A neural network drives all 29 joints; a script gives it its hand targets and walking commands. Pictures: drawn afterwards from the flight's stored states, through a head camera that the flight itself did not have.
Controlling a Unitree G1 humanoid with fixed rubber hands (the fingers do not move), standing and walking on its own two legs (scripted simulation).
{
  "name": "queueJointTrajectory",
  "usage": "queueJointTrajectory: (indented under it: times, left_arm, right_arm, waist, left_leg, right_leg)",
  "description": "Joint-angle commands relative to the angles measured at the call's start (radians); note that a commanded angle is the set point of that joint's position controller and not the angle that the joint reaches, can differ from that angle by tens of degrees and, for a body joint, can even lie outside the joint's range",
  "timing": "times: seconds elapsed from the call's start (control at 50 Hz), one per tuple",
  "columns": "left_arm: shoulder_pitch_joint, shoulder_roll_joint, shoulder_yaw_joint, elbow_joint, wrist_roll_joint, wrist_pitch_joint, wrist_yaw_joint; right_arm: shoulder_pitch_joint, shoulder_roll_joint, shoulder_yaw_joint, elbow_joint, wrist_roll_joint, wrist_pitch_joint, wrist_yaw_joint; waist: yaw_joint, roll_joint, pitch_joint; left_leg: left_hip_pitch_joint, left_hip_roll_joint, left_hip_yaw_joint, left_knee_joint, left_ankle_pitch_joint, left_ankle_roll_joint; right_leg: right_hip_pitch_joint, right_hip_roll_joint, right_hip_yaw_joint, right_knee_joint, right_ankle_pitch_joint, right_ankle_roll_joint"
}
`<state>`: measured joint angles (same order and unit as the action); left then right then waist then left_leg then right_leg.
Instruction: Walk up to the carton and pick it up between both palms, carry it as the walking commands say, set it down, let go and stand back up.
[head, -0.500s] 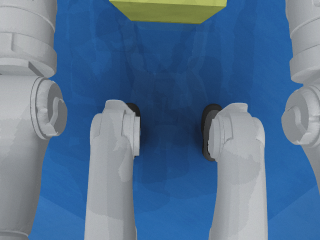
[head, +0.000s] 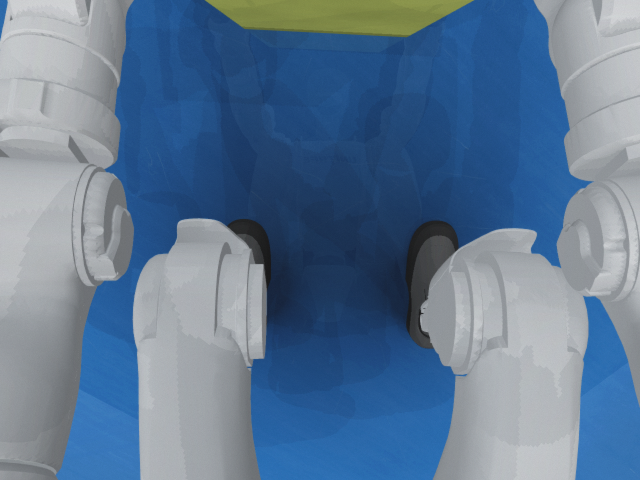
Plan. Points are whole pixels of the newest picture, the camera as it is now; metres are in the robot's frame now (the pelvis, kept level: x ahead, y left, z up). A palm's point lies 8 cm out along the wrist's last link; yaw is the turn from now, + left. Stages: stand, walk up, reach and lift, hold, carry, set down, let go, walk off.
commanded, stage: reach and lift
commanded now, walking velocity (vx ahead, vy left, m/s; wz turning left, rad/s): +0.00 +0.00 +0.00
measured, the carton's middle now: out of the picture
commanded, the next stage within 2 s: none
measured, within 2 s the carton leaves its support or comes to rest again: leaves its support in 1.56 s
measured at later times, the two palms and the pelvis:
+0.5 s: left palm out of the picture +0.56 +0.19 -0.18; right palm out of the picture +0.57 -0.13 -0.18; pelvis +0.00 +0.00 +0.00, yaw +0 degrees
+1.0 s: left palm out of the picture +0.57 +0.18 -0.18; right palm out of the picture +0.57 -0.12 -0.18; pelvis +0.00 +0.00 +0.00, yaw +0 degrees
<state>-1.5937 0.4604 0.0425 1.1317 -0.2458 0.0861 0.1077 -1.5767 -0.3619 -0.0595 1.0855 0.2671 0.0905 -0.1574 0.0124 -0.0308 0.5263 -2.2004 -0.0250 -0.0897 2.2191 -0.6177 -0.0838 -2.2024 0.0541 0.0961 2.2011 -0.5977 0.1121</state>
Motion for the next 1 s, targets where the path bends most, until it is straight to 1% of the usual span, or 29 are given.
queueJointTrajectory:
  times: [0.0,0.02,0.08,0.1,0.14,0.24,0.26,0.3,0.32,0.34,0.4,0.42,0.46,0.48,0.5,0.54,0.62,0.66,0.7,0.72,0.74,0.76,0.78,0.82,0.86,0.9,0.92,0.94,0.98]
  left_arm:
    - [-0.428,0.217,0.025,-0.173,-0.005,-0.034,0.005]
    - [-0.370,0.167,0.006,-0.151,-0.019,-0.030,-0.003]
    - [-0.304,0.228,0.056,-0.131,0.022,-0.038,0.006]
    - [-0.273,0.179,0.038,-0.014,0.016,-0.020,-0.003]
    - [-0.333,0.132,0.021,-0.082,0.010,-0.033,-0.020]
    - [-0.346,0.121,0.015,-0.069,-0.010,-0.031,-0.026]
    - [-0.335,0.077,0.005,-0.042,-0.010,-0.029,-0.029]
    - [-0.339,0.129,0.027,-0.112,0.026,-0.041,-0.017]
    - [-0.394,0.073,-0.029,-0.088,-0.004,-0.043,-0.015]
    - [-0.403,0.124,0.006,-0.141,0.045,-0.047,-0.008]
    - [-0.412,0.091,-0.018,-0.068,0.003,-0.034,-0.010]
    - [-0.366,0.071,0.022,-0.038,0.038,-0.023,-0.007]
    - [-0.449,0.077,0.024,-0.130,0.039,-0.028,-0.004]
    - [-0.461,0.098,0.032,-0.155,0.068,-0.042,0.006]
    - [-0.425,0.074,0.004,-0.114,0.041,-0.033,0.004]
    - [-0.399,0.073,0.035,-0.074,0.058,-0.029,-0.004]
    - [-0.360,-0.014,0.021,-0.079,0.075,-0.035,-0.015]
    - [-0.362,-0.005,0.062,-0.007,0.087,-0.024,-0.013]
    - [-0.417,-0.081,0.036,-0.115,0.074,-0.039,-0.021]
    - [-0.427,-0.167,-0.008,-0.085,0.064,-0.030,-0.039]
    - [-0.451,-0.138,0.019,-0.087,0.073,-0.032,-0.038]
    - [-0.456,-0.165,0.009,-0.133,0.075,-0.039,-0.056]
    - [-0.449,-0.248,0.007,-0.125,0.087,-0.041,-0.068]
    - [-0.518,-0.405,-0.037,-0.103,0.103,-0.020,-0.111]
    - [-0.502,-0.598,-0.072,-0.108,0.092,0.002,-0.165]
    - [-0.538,-0.756,-0.083,-0.112,0.115,0.018,-0.230]
    - [-0.555,-0.827,-0.105,-0.140,0.106,0.032,-0.252]
    - [-0.501,-0.873,-0.064,-0.123,0.156,0.038,-0.257]
    - [-0.513,-0.927,-0.050,-0.120,0.152,0.065,-0.294]
  right_arm:
    - [-0.387,-0.183,-0.012,-0.149,0.000,-0.030,-0.008]
    - [-0.331,-0.138,0.009,-0.190,0.001,-0.037,-0.007]
    - [-0.310,-0.173,-0.016,-0.194,-0.007,-0.041,-0.012]
    - [-0.314,-0.154,0.001,-0.115,-0.006,-0.034,-0.004]
    - [-0.386,-0.074,0.052,-0.176,0.026,-0.031,0.020]
    - [-0.348,-0.127,0.015,-0.101,-0.020,-0.036,0.010]
    - [-0.305,-0.131,-0.013,-0.078,-0.040,-0.045,0.007]
    - [-0.349,-0.127,-0.019,-0.144,-0.038,-0.050,0.011]
    - [-0.326,-0.124,-0.034,-0.086,-0.040,-0.052,0.006]
    - [-0.339,-0.095,-0.029,-0.111,-0.020,-0.046,0.013]
    - [-0.359,-0.120,-0.037,-0.031,-0.044,-0.037,0.012]
    - [-0.332,-0.095,-0.029,-0.039,-0.034,-0.034,0.019]
    - [-0.392,-0.148,-0.066,-0.095,-0.072,-0.040,0.012]
    - [-0.426,-0.093,-0.021,-0.145,-0.028,-0.043,0.014]
    - [-0.390,-0.121,-0.031,-0.093,-0.054,-0.050,0.013]
    - [-0.393,-0.058,-0.017,-0.071,-0.052,-0.033,0.013]
    - [-0.413,-0.028,0.011,-0.151,-0.054,-0.055,0.011]
    - [-0.382,-0.028,0.009,-0.026,-0.073,-0.038,0.013]
    - [-0.397,0.062,0.044,-0.125,-0.062,-0.044,0.025]
    - [-0.425,0.086,0.042,-0.142,-0.067,-0.049,0.033]
    - [-0.400,0.141,0.070,-0.072,-0.040,-0.035,0.040]
    - [-0.421,0.180,0.041,-0.111,-0.065,-0.040,0.047]
    - [-0.488,0.241,0.067,-0.181,-0.038,-0.045,0.063]
    - [-0.477,0.423,0.089,-0.080,-0.062,-0.029,0.104]
    - [-0.553,0.517,0.087,-0.167,-0.089,-0.026,0.141]
    - [-0.599,0.735,0.117,-0.188,-0.108,-0.004,0.197]
    - [-0.577,0.792,0.112,-0.180,-0.112,0.010,0.220]
    - [-0.559,0.828,0.124,-0.171,-0.106,0.011,0.239]
    - [-0.605,0.911,0.122,-0.207,-0.108,0.038,0.273]
  waist:
    - [0.032,0.048,-1.569]
    - [0.006,0.023,-1.625]
    - [0.065,0.032,-1.608]
    - [0.028,0.030,-1.519]
    - [0.086,0.018,-1.439]
    - [0.017,0.008,-1.479]
    - [-0.027,-0.005,-1.486]
    - [0.025,0.021,-1.504]
    - [-0.040,0.062,-1.476]
    - [0.036,0.119,-1.447]
    - [-0.022,0.061,-1.409]
    - [0.019,0.070,-1.380]
    - [-0.015,0.067,-1.448]
    - [0.057,0.085,-1.446]
    - [-0.015,0.061,-1.473]
    - [0.038,0.005,-1.389]
    - [0.055,0.039,-1.431]
    - [0.052,-0.018,-1.353]
    - [0.062,0.015,-1.441]
    - [-0.004,0.025,-1.463]
    - [0.058,0.027,-1.392]
    - [0.024,0.008,-1.375]
    - [0.074,0.030,-1.354]
    - [0.027,0.050,-1.328]
    - [-0.017,0.005,-1.348]
    - [0.024,-0.004,-1.311]
    - [0.004,-0.017,-1.309]
    - [0.092,0.060,-1.271]
    - [0.052,0.004,-1.293]
  left_leg:
    - [0.735,0.017,0.169,-0.152,0.470,0.038]
    - [0.760,0.014,0.151,-0.159,0.527,0.037]
    - [0.718,0.015,0.165,-0.136,0.530,0.032]
    - [0.675,0.014,0.161,-0.151,0.462,0.038]
    - [0.584,0.003,0.171,-0.179,0.447,0.043]
    - [0.634,0.011,0.161,-0.149,0.450,0.029]
    - [0.610,0.005,0.160,-0.162,0.447,0.029]
    - [0.670,-0.003,0.153,-0.153,0.499,0.026]
    - [0.696,0.000,0.146,-0.174,0.482,0.024]
    - [0.678,0.002,0.151,-0.166,0.483,0.024]
    - [0.750,-0.009,0.126,-0.185,0.444,0.034]
    - [0.697,-0.007,0.154,-0.173,0.429,0.025]
    - [0.699,0.000,0.159,-0.174,0.407,0.016]
    - [0.730,-0.006,0.157,-0.177,0.448,0.017]
    - [0.719,-0.005,0.154,-0.166,0.456,0.014]
    - [0.655,-0.013,0.162,-0.178,0.423,0.028]
    - [0.665,-0.020,0.162,-0.164,0.495,0.020]
    - [0.618,-0.022,0.168,-0.188,0.421,0.031]
    - [0.698,-0.031,0.183,-0.171,0.450,0.024]
    - [0.712,-0.025,0.176,-0.161,0.468,0.023]
    - [0.676,-0.029,0.195,-0.187,0.422,0.019]
    - [0.664,-0.035,0.193,-0.169,0.420,0.024]
    - [0.654,-0.042,0.189,-0.164,0.447,0.036]
    - [0.640,-0.034,0.173,-0.193,0.404,0.024]
    - [0.601,-0.050,0.169,-0.161,0.426,0.031]
    - [0.546,-0.058,0.182,-0.135,0.368,0.059]
    - [0.610,-0.062,0.162,-0.166,0.406,0.058]
    - [0.589,-0.065,0.197,-0.148,0.407,0.037]
    - [0.568,-0.065,0.196,-0.137,0.372,0.060]
  right_leg:
    - [0.642,-0.025,-0.179,-0.142,0.394,-0.042]
    - [0.744,-0.021,-0.189,-0.137,0.463,-0.021]
    - [0.685,-0.017,-0.170,-0.129,0.464,-0.029]
    - [0.669,-0.013,-0.186,-0.141,0.405,-0.019]
    - [0.684,-0.011,-0.165,-0.155,0.409,-0.025]
    - [0.713,-0.018,-0.160,-0.138,0.439,-0.042]
    - [0.714,-0.009,-0.175,-0.140,0.444,-0.042]
    - [0.666,-0.009,-0.184,-0.136,0.462,-0.032]
    - [0.610,-0.002,-0.192,-0.152,0.419,-0.041]
    - [0.558,-0.007,-0.175,-0.133,0.426,-0.051]
    - [0.558,-0.006,-0.209,-0.140,0.346,-0.046]
    - [0.572,-0.010,-0.188,-0.159,0.345,-0.046]
    - [0.619,0.000,-0.189,-0.160,0.357,-0.050]
    - [0.567,0.009,-0.186,-0.143,0.371,-0.043]
    - [0.633,-0.006,-0.203,-0.132,0.413,-0.059]
    - [0.627,-0.006,-0.198,-0.146,0.377,-0.036]
    - [0.677,0.015,-0.183,-0.145,0.454,-0.042]
    - [0.654,0.011,-0.193,-0.143,0.395,-0.038]
    - [0.681,0.022,-0.174,-0.151,0.402,-0.053]
    - [0.707,0.028,-0.188,-0.160,0.437,-0.043]
    - [0.705,0.026,-0.179,-0.160,0.408,-0.052]
    - [0.654,0.038,-0.184,-0.172,0.390,-0.054]
    - [0.630,0.039,-0.187,-0.161,0.388,-0.044]
    - [0.651,0.042,-0.189,-0.144,0.412,-0.061]
    - [0.673,0.054,-0.196,-0.134,0.433,-0.052]
    - [0.631,0.063,-0.188,-0.129,0.360,-0.044]
    - [0.649,0.059,-0.209,-0.124,0.393,-0.042]
    - [0.608,0.076,-0.170,-0.137,0.364,-0.066]
    - [0.591,0.067,-0.181,-0.130,0.318,-0.062]
